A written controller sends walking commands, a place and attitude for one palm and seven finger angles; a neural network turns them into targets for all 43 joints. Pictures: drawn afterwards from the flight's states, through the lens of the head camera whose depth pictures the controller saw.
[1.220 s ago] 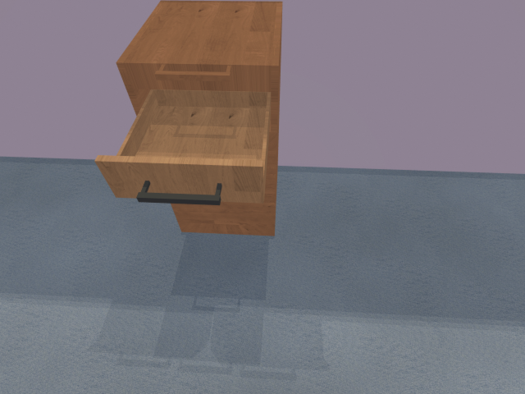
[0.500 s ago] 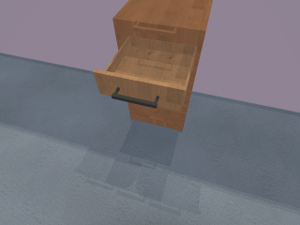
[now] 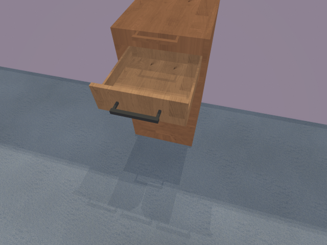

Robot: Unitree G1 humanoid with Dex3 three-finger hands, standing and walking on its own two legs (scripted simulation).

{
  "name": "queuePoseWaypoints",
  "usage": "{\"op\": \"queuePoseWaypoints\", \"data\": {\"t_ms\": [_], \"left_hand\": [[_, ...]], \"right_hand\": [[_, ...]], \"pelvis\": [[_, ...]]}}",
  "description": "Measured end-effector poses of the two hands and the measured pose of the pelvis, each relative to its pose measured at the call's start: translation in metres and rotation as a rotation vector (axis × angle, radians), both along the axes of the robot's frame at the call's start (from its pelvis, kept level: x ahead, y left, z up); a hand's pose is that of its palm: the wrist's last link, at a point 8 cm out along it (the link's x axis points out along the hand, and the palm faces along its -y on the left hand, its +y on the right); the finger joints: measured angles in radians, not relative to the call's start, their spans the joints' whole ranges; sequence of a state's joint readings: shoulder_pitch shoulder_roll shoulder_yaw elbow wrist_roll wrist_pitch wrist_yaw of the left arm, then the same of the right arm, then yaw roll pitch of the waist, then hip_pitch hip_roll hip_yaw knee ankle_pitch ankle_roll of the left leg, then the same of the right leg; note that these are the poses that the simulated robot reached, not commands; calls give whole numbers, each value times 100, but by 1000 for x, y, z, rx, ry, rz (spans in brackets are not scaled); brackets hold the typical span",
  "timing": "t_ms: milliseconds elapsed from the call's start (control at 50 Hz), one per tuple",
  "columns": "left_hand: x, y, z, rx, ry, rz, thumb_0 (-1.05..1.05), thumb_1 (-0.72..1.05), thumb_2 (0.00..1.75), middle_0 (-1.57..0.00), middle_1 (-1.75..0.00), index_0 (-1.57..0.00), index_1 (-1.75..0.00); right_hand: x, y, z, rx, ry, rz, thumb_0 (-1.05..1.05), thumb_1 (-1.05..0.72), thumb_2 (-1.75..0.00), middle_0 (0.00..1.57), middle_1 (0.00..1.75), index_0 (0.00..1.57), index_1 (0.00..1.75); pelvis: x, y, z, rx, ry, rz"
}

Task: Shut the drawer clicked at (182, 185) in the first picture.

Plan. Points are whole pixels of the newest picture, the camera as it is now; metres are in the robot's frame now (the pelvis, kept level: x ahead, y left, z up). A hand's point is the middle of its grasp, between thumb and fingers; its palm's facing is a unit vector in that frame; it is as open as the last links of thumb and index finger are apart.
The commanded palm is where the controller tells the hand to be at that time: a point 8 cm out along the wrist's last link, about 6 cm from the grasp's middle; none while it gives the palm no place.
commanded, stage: look at it before walking up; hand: left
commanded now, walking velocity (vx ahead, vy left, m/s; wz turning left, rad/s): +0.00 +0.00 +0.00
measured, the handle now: (135, 112) +0.58 +0.14 -0.10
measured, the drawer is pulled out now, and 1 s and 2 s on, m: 0.29 0.29 0.29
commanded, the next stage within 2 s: turn to face it in 0.52 s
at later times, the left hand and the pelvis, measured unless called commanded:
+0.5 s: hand out of the picture +0.09 +0.24 -0.16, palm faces -0.03 -0.95 -0.32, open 7.4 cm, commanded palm none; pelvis +0.00 +0.01 +0.00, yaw -1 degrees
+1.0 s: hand out of the picture +0.06 +0.21 -0.18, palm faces -0.08 -0.97 -0.25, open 7.4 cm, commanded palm none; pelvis -0.01 +0.01 -0.01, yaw -6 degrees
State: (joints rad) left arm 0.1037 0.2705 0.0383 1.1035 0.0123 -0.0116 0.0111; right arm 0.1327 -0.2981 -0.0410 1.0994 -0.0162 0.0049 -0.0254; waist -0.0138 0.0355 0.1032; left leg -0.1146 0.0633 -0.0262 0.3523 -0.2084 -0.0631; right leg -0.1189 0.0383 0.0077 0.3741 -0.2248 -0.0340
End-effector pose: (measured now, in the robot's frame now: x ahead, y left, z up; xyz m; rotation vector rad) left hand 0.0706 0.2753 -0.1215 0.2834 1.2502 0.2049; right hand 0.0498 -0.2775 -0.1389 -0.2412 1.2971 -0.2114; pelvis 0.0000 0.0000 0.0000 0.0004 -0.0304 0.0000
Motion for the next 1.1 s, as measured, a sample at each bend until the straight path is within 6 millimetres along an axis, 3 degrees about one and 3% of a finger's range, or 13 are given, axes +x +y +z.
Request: {"op": "queuePoseWaypoints", "data": {"t_ms": [140,280,800,960,1100], "left_hand": [[26,5,8,18,-58,-32,1,91,90,-20,-30,-20,-29],[34,7,10,18,-70,-49,1,91,90,-20,-30,-20,-29],[-12,5,-12,-34,68,-8,1,91,90,-20,-30,-20,-29],[-16,-11,-22,-69,94,-42,1,91,90,-20,-30,-20,-29],[-7,-23,-25,-74,68,-81,1,91,90,-20,-30,-20,-29]], "right_hand": [[-2,-4,2,-5,-4,-5,0,-90,-90,20,30,20,30],[-5,0,2,3,1,-9,0,-90,-90,20,30,20,30],[-14,30,0,18,13,-42,0,-90,-90,20,30,20,30],[-37,49,-12,65,19,-118,0,-90,-90,20,30,20,30],[-63,49,-21,80,49,-179,0,-90,-90,20,30,21,30]], "pelvis": [[2,-1,1,0,-2,-4],[3,1,2,0,-1,-7],[2,15,-1,-1,7,-42],[-5,15,-8,7,7,-90],[-13,13,-13,4,13,-108]]}}
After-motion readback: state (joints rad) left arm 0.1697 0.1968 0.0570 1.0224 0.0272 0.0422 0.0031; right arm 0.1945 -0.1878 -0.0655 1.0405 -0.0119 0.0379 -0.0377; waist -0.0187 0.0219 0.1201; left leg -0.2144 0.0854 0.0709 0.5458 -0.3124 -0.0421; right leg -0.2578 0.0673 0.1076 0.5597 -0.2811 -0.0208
